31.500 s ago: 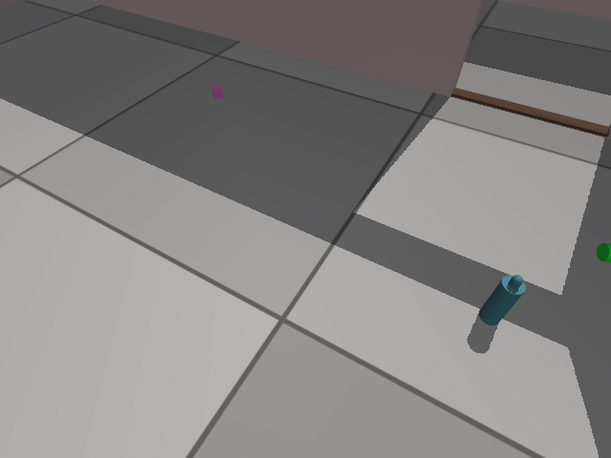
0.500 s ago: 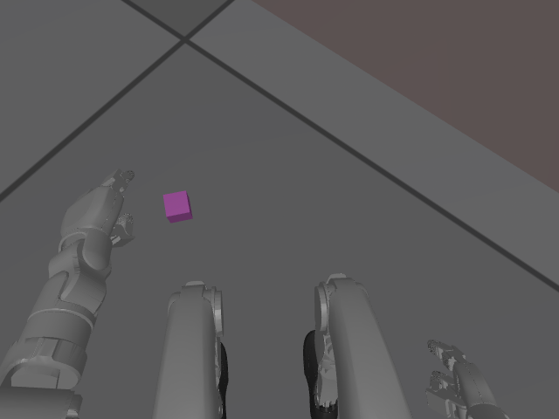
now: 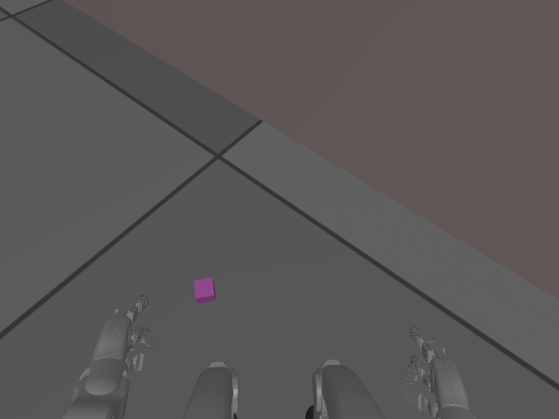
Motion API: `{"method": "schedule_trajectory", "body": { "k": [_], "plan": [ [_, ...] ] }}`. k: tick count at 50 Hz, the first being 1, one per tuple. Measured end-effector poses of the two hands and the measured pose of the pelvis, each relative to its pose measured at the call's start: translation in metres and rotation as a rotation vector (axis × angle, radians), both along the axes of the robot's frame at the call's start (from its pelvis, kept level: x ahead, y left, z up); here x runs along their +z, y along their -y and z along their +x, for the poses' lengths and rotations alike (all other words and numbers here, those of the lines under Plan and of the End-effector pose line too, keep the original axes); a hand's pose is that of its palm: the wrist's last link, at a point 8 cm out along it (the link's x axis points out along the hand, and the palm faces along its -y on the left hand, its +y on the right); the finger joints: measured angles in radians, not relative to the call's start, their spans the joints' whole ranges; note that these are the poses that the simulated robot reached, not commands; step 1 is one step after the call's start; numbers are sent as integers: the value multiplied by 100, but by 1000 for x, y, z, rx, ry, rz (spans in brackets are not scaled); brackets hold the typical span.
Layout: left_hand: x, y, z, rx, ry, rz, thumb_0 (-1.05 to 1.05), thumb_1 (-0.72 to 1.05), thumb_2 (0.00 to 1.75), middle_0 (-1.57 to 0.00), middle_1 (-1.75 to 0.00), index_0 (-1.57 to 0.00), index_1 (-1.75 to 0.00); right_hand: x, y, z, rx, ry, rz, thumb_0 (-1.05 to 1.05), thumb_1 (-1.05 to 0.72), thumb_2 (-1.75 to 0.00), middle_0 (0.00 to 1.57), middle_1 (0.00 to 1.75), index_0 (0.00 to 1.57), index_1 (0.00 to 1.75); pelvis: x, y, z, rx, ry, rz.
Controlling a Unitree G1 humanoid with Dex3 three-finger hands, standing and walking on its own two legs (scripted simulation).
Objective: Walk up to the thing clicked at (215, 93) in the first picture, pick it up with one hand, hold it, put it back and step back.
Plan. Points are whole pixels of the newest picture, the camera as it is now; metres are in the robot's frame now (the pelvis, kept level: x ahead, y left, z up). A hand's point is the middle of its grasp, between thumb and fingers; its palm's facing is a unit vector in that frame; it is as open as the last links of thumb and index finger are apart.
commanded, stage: home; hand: left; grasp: from above
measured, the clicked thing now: (205, 290) +0.51 +0.20 -0.63
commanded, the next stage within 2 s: none
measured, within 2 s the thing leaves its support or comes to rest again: neither
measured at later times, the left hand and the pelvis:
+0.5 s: hand (121, 373) +0.20 +0.19 +0.02, palm faces +0.08 -0.98 -0.20, open 7.4 cm; pelvis +0.04 +0.00 +0.06, yaw +2 degrees
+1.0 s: hand (128, 370) +0.20 +0.18 +0.02, palm faces +0.07 -0.98 -0.20, open 7.6 cm; pelvis +0.04 +0.00 +0.06, yaw +1 degrees
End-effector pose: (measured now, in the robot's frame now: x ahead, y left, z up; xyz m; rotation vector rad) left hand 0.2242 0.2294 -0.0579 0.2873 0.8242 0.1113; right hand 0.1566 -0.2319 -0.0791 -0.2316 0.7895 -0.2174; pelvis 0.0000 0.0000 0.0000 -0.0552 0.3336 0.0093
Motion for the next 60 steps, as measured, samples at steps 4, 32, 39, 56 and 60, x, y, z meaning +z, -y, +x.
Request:
{"method": "schedule_trajectory", "body": {
  "k": [4,32,39,56,60],
  "plan": [
    [31,0,-12,52,-7,-48,1,90,89,-21,-30,-20,-30,27,2,0,-21,21,-15,2,-90,-89,21,30,20,30,24,0,12,5,42,1],
    [98,-6,-46,98,10,-99,1,90,89,-20,-30,-20,-30,92,-5,49,46,217,-44,2,-90,-89,21,30,20,30,65,-3,42,28,163,10],
    [99,-4,-45,90,9,-92,1,90,89,-20,-30,-20,-30,86,-2,40,34,186,-42,2,-90,-89,21,30,20,30,65,-1,41,25,163,11],
    [100,1,-44,84,9,-94,1,86,87,-20,-29,-19,-30,83,8,30,9,176,-45,2,-90,-89,21,30,20,30,65,3,39,19,165,15],
    [99,2,-45,85,9,-96,1,86,87,-20,-29,-19,-30,84,9,32,10,184,-47,2,-90,-89,21,30,20,30,64,3,39,19,164,16]
  ]
}}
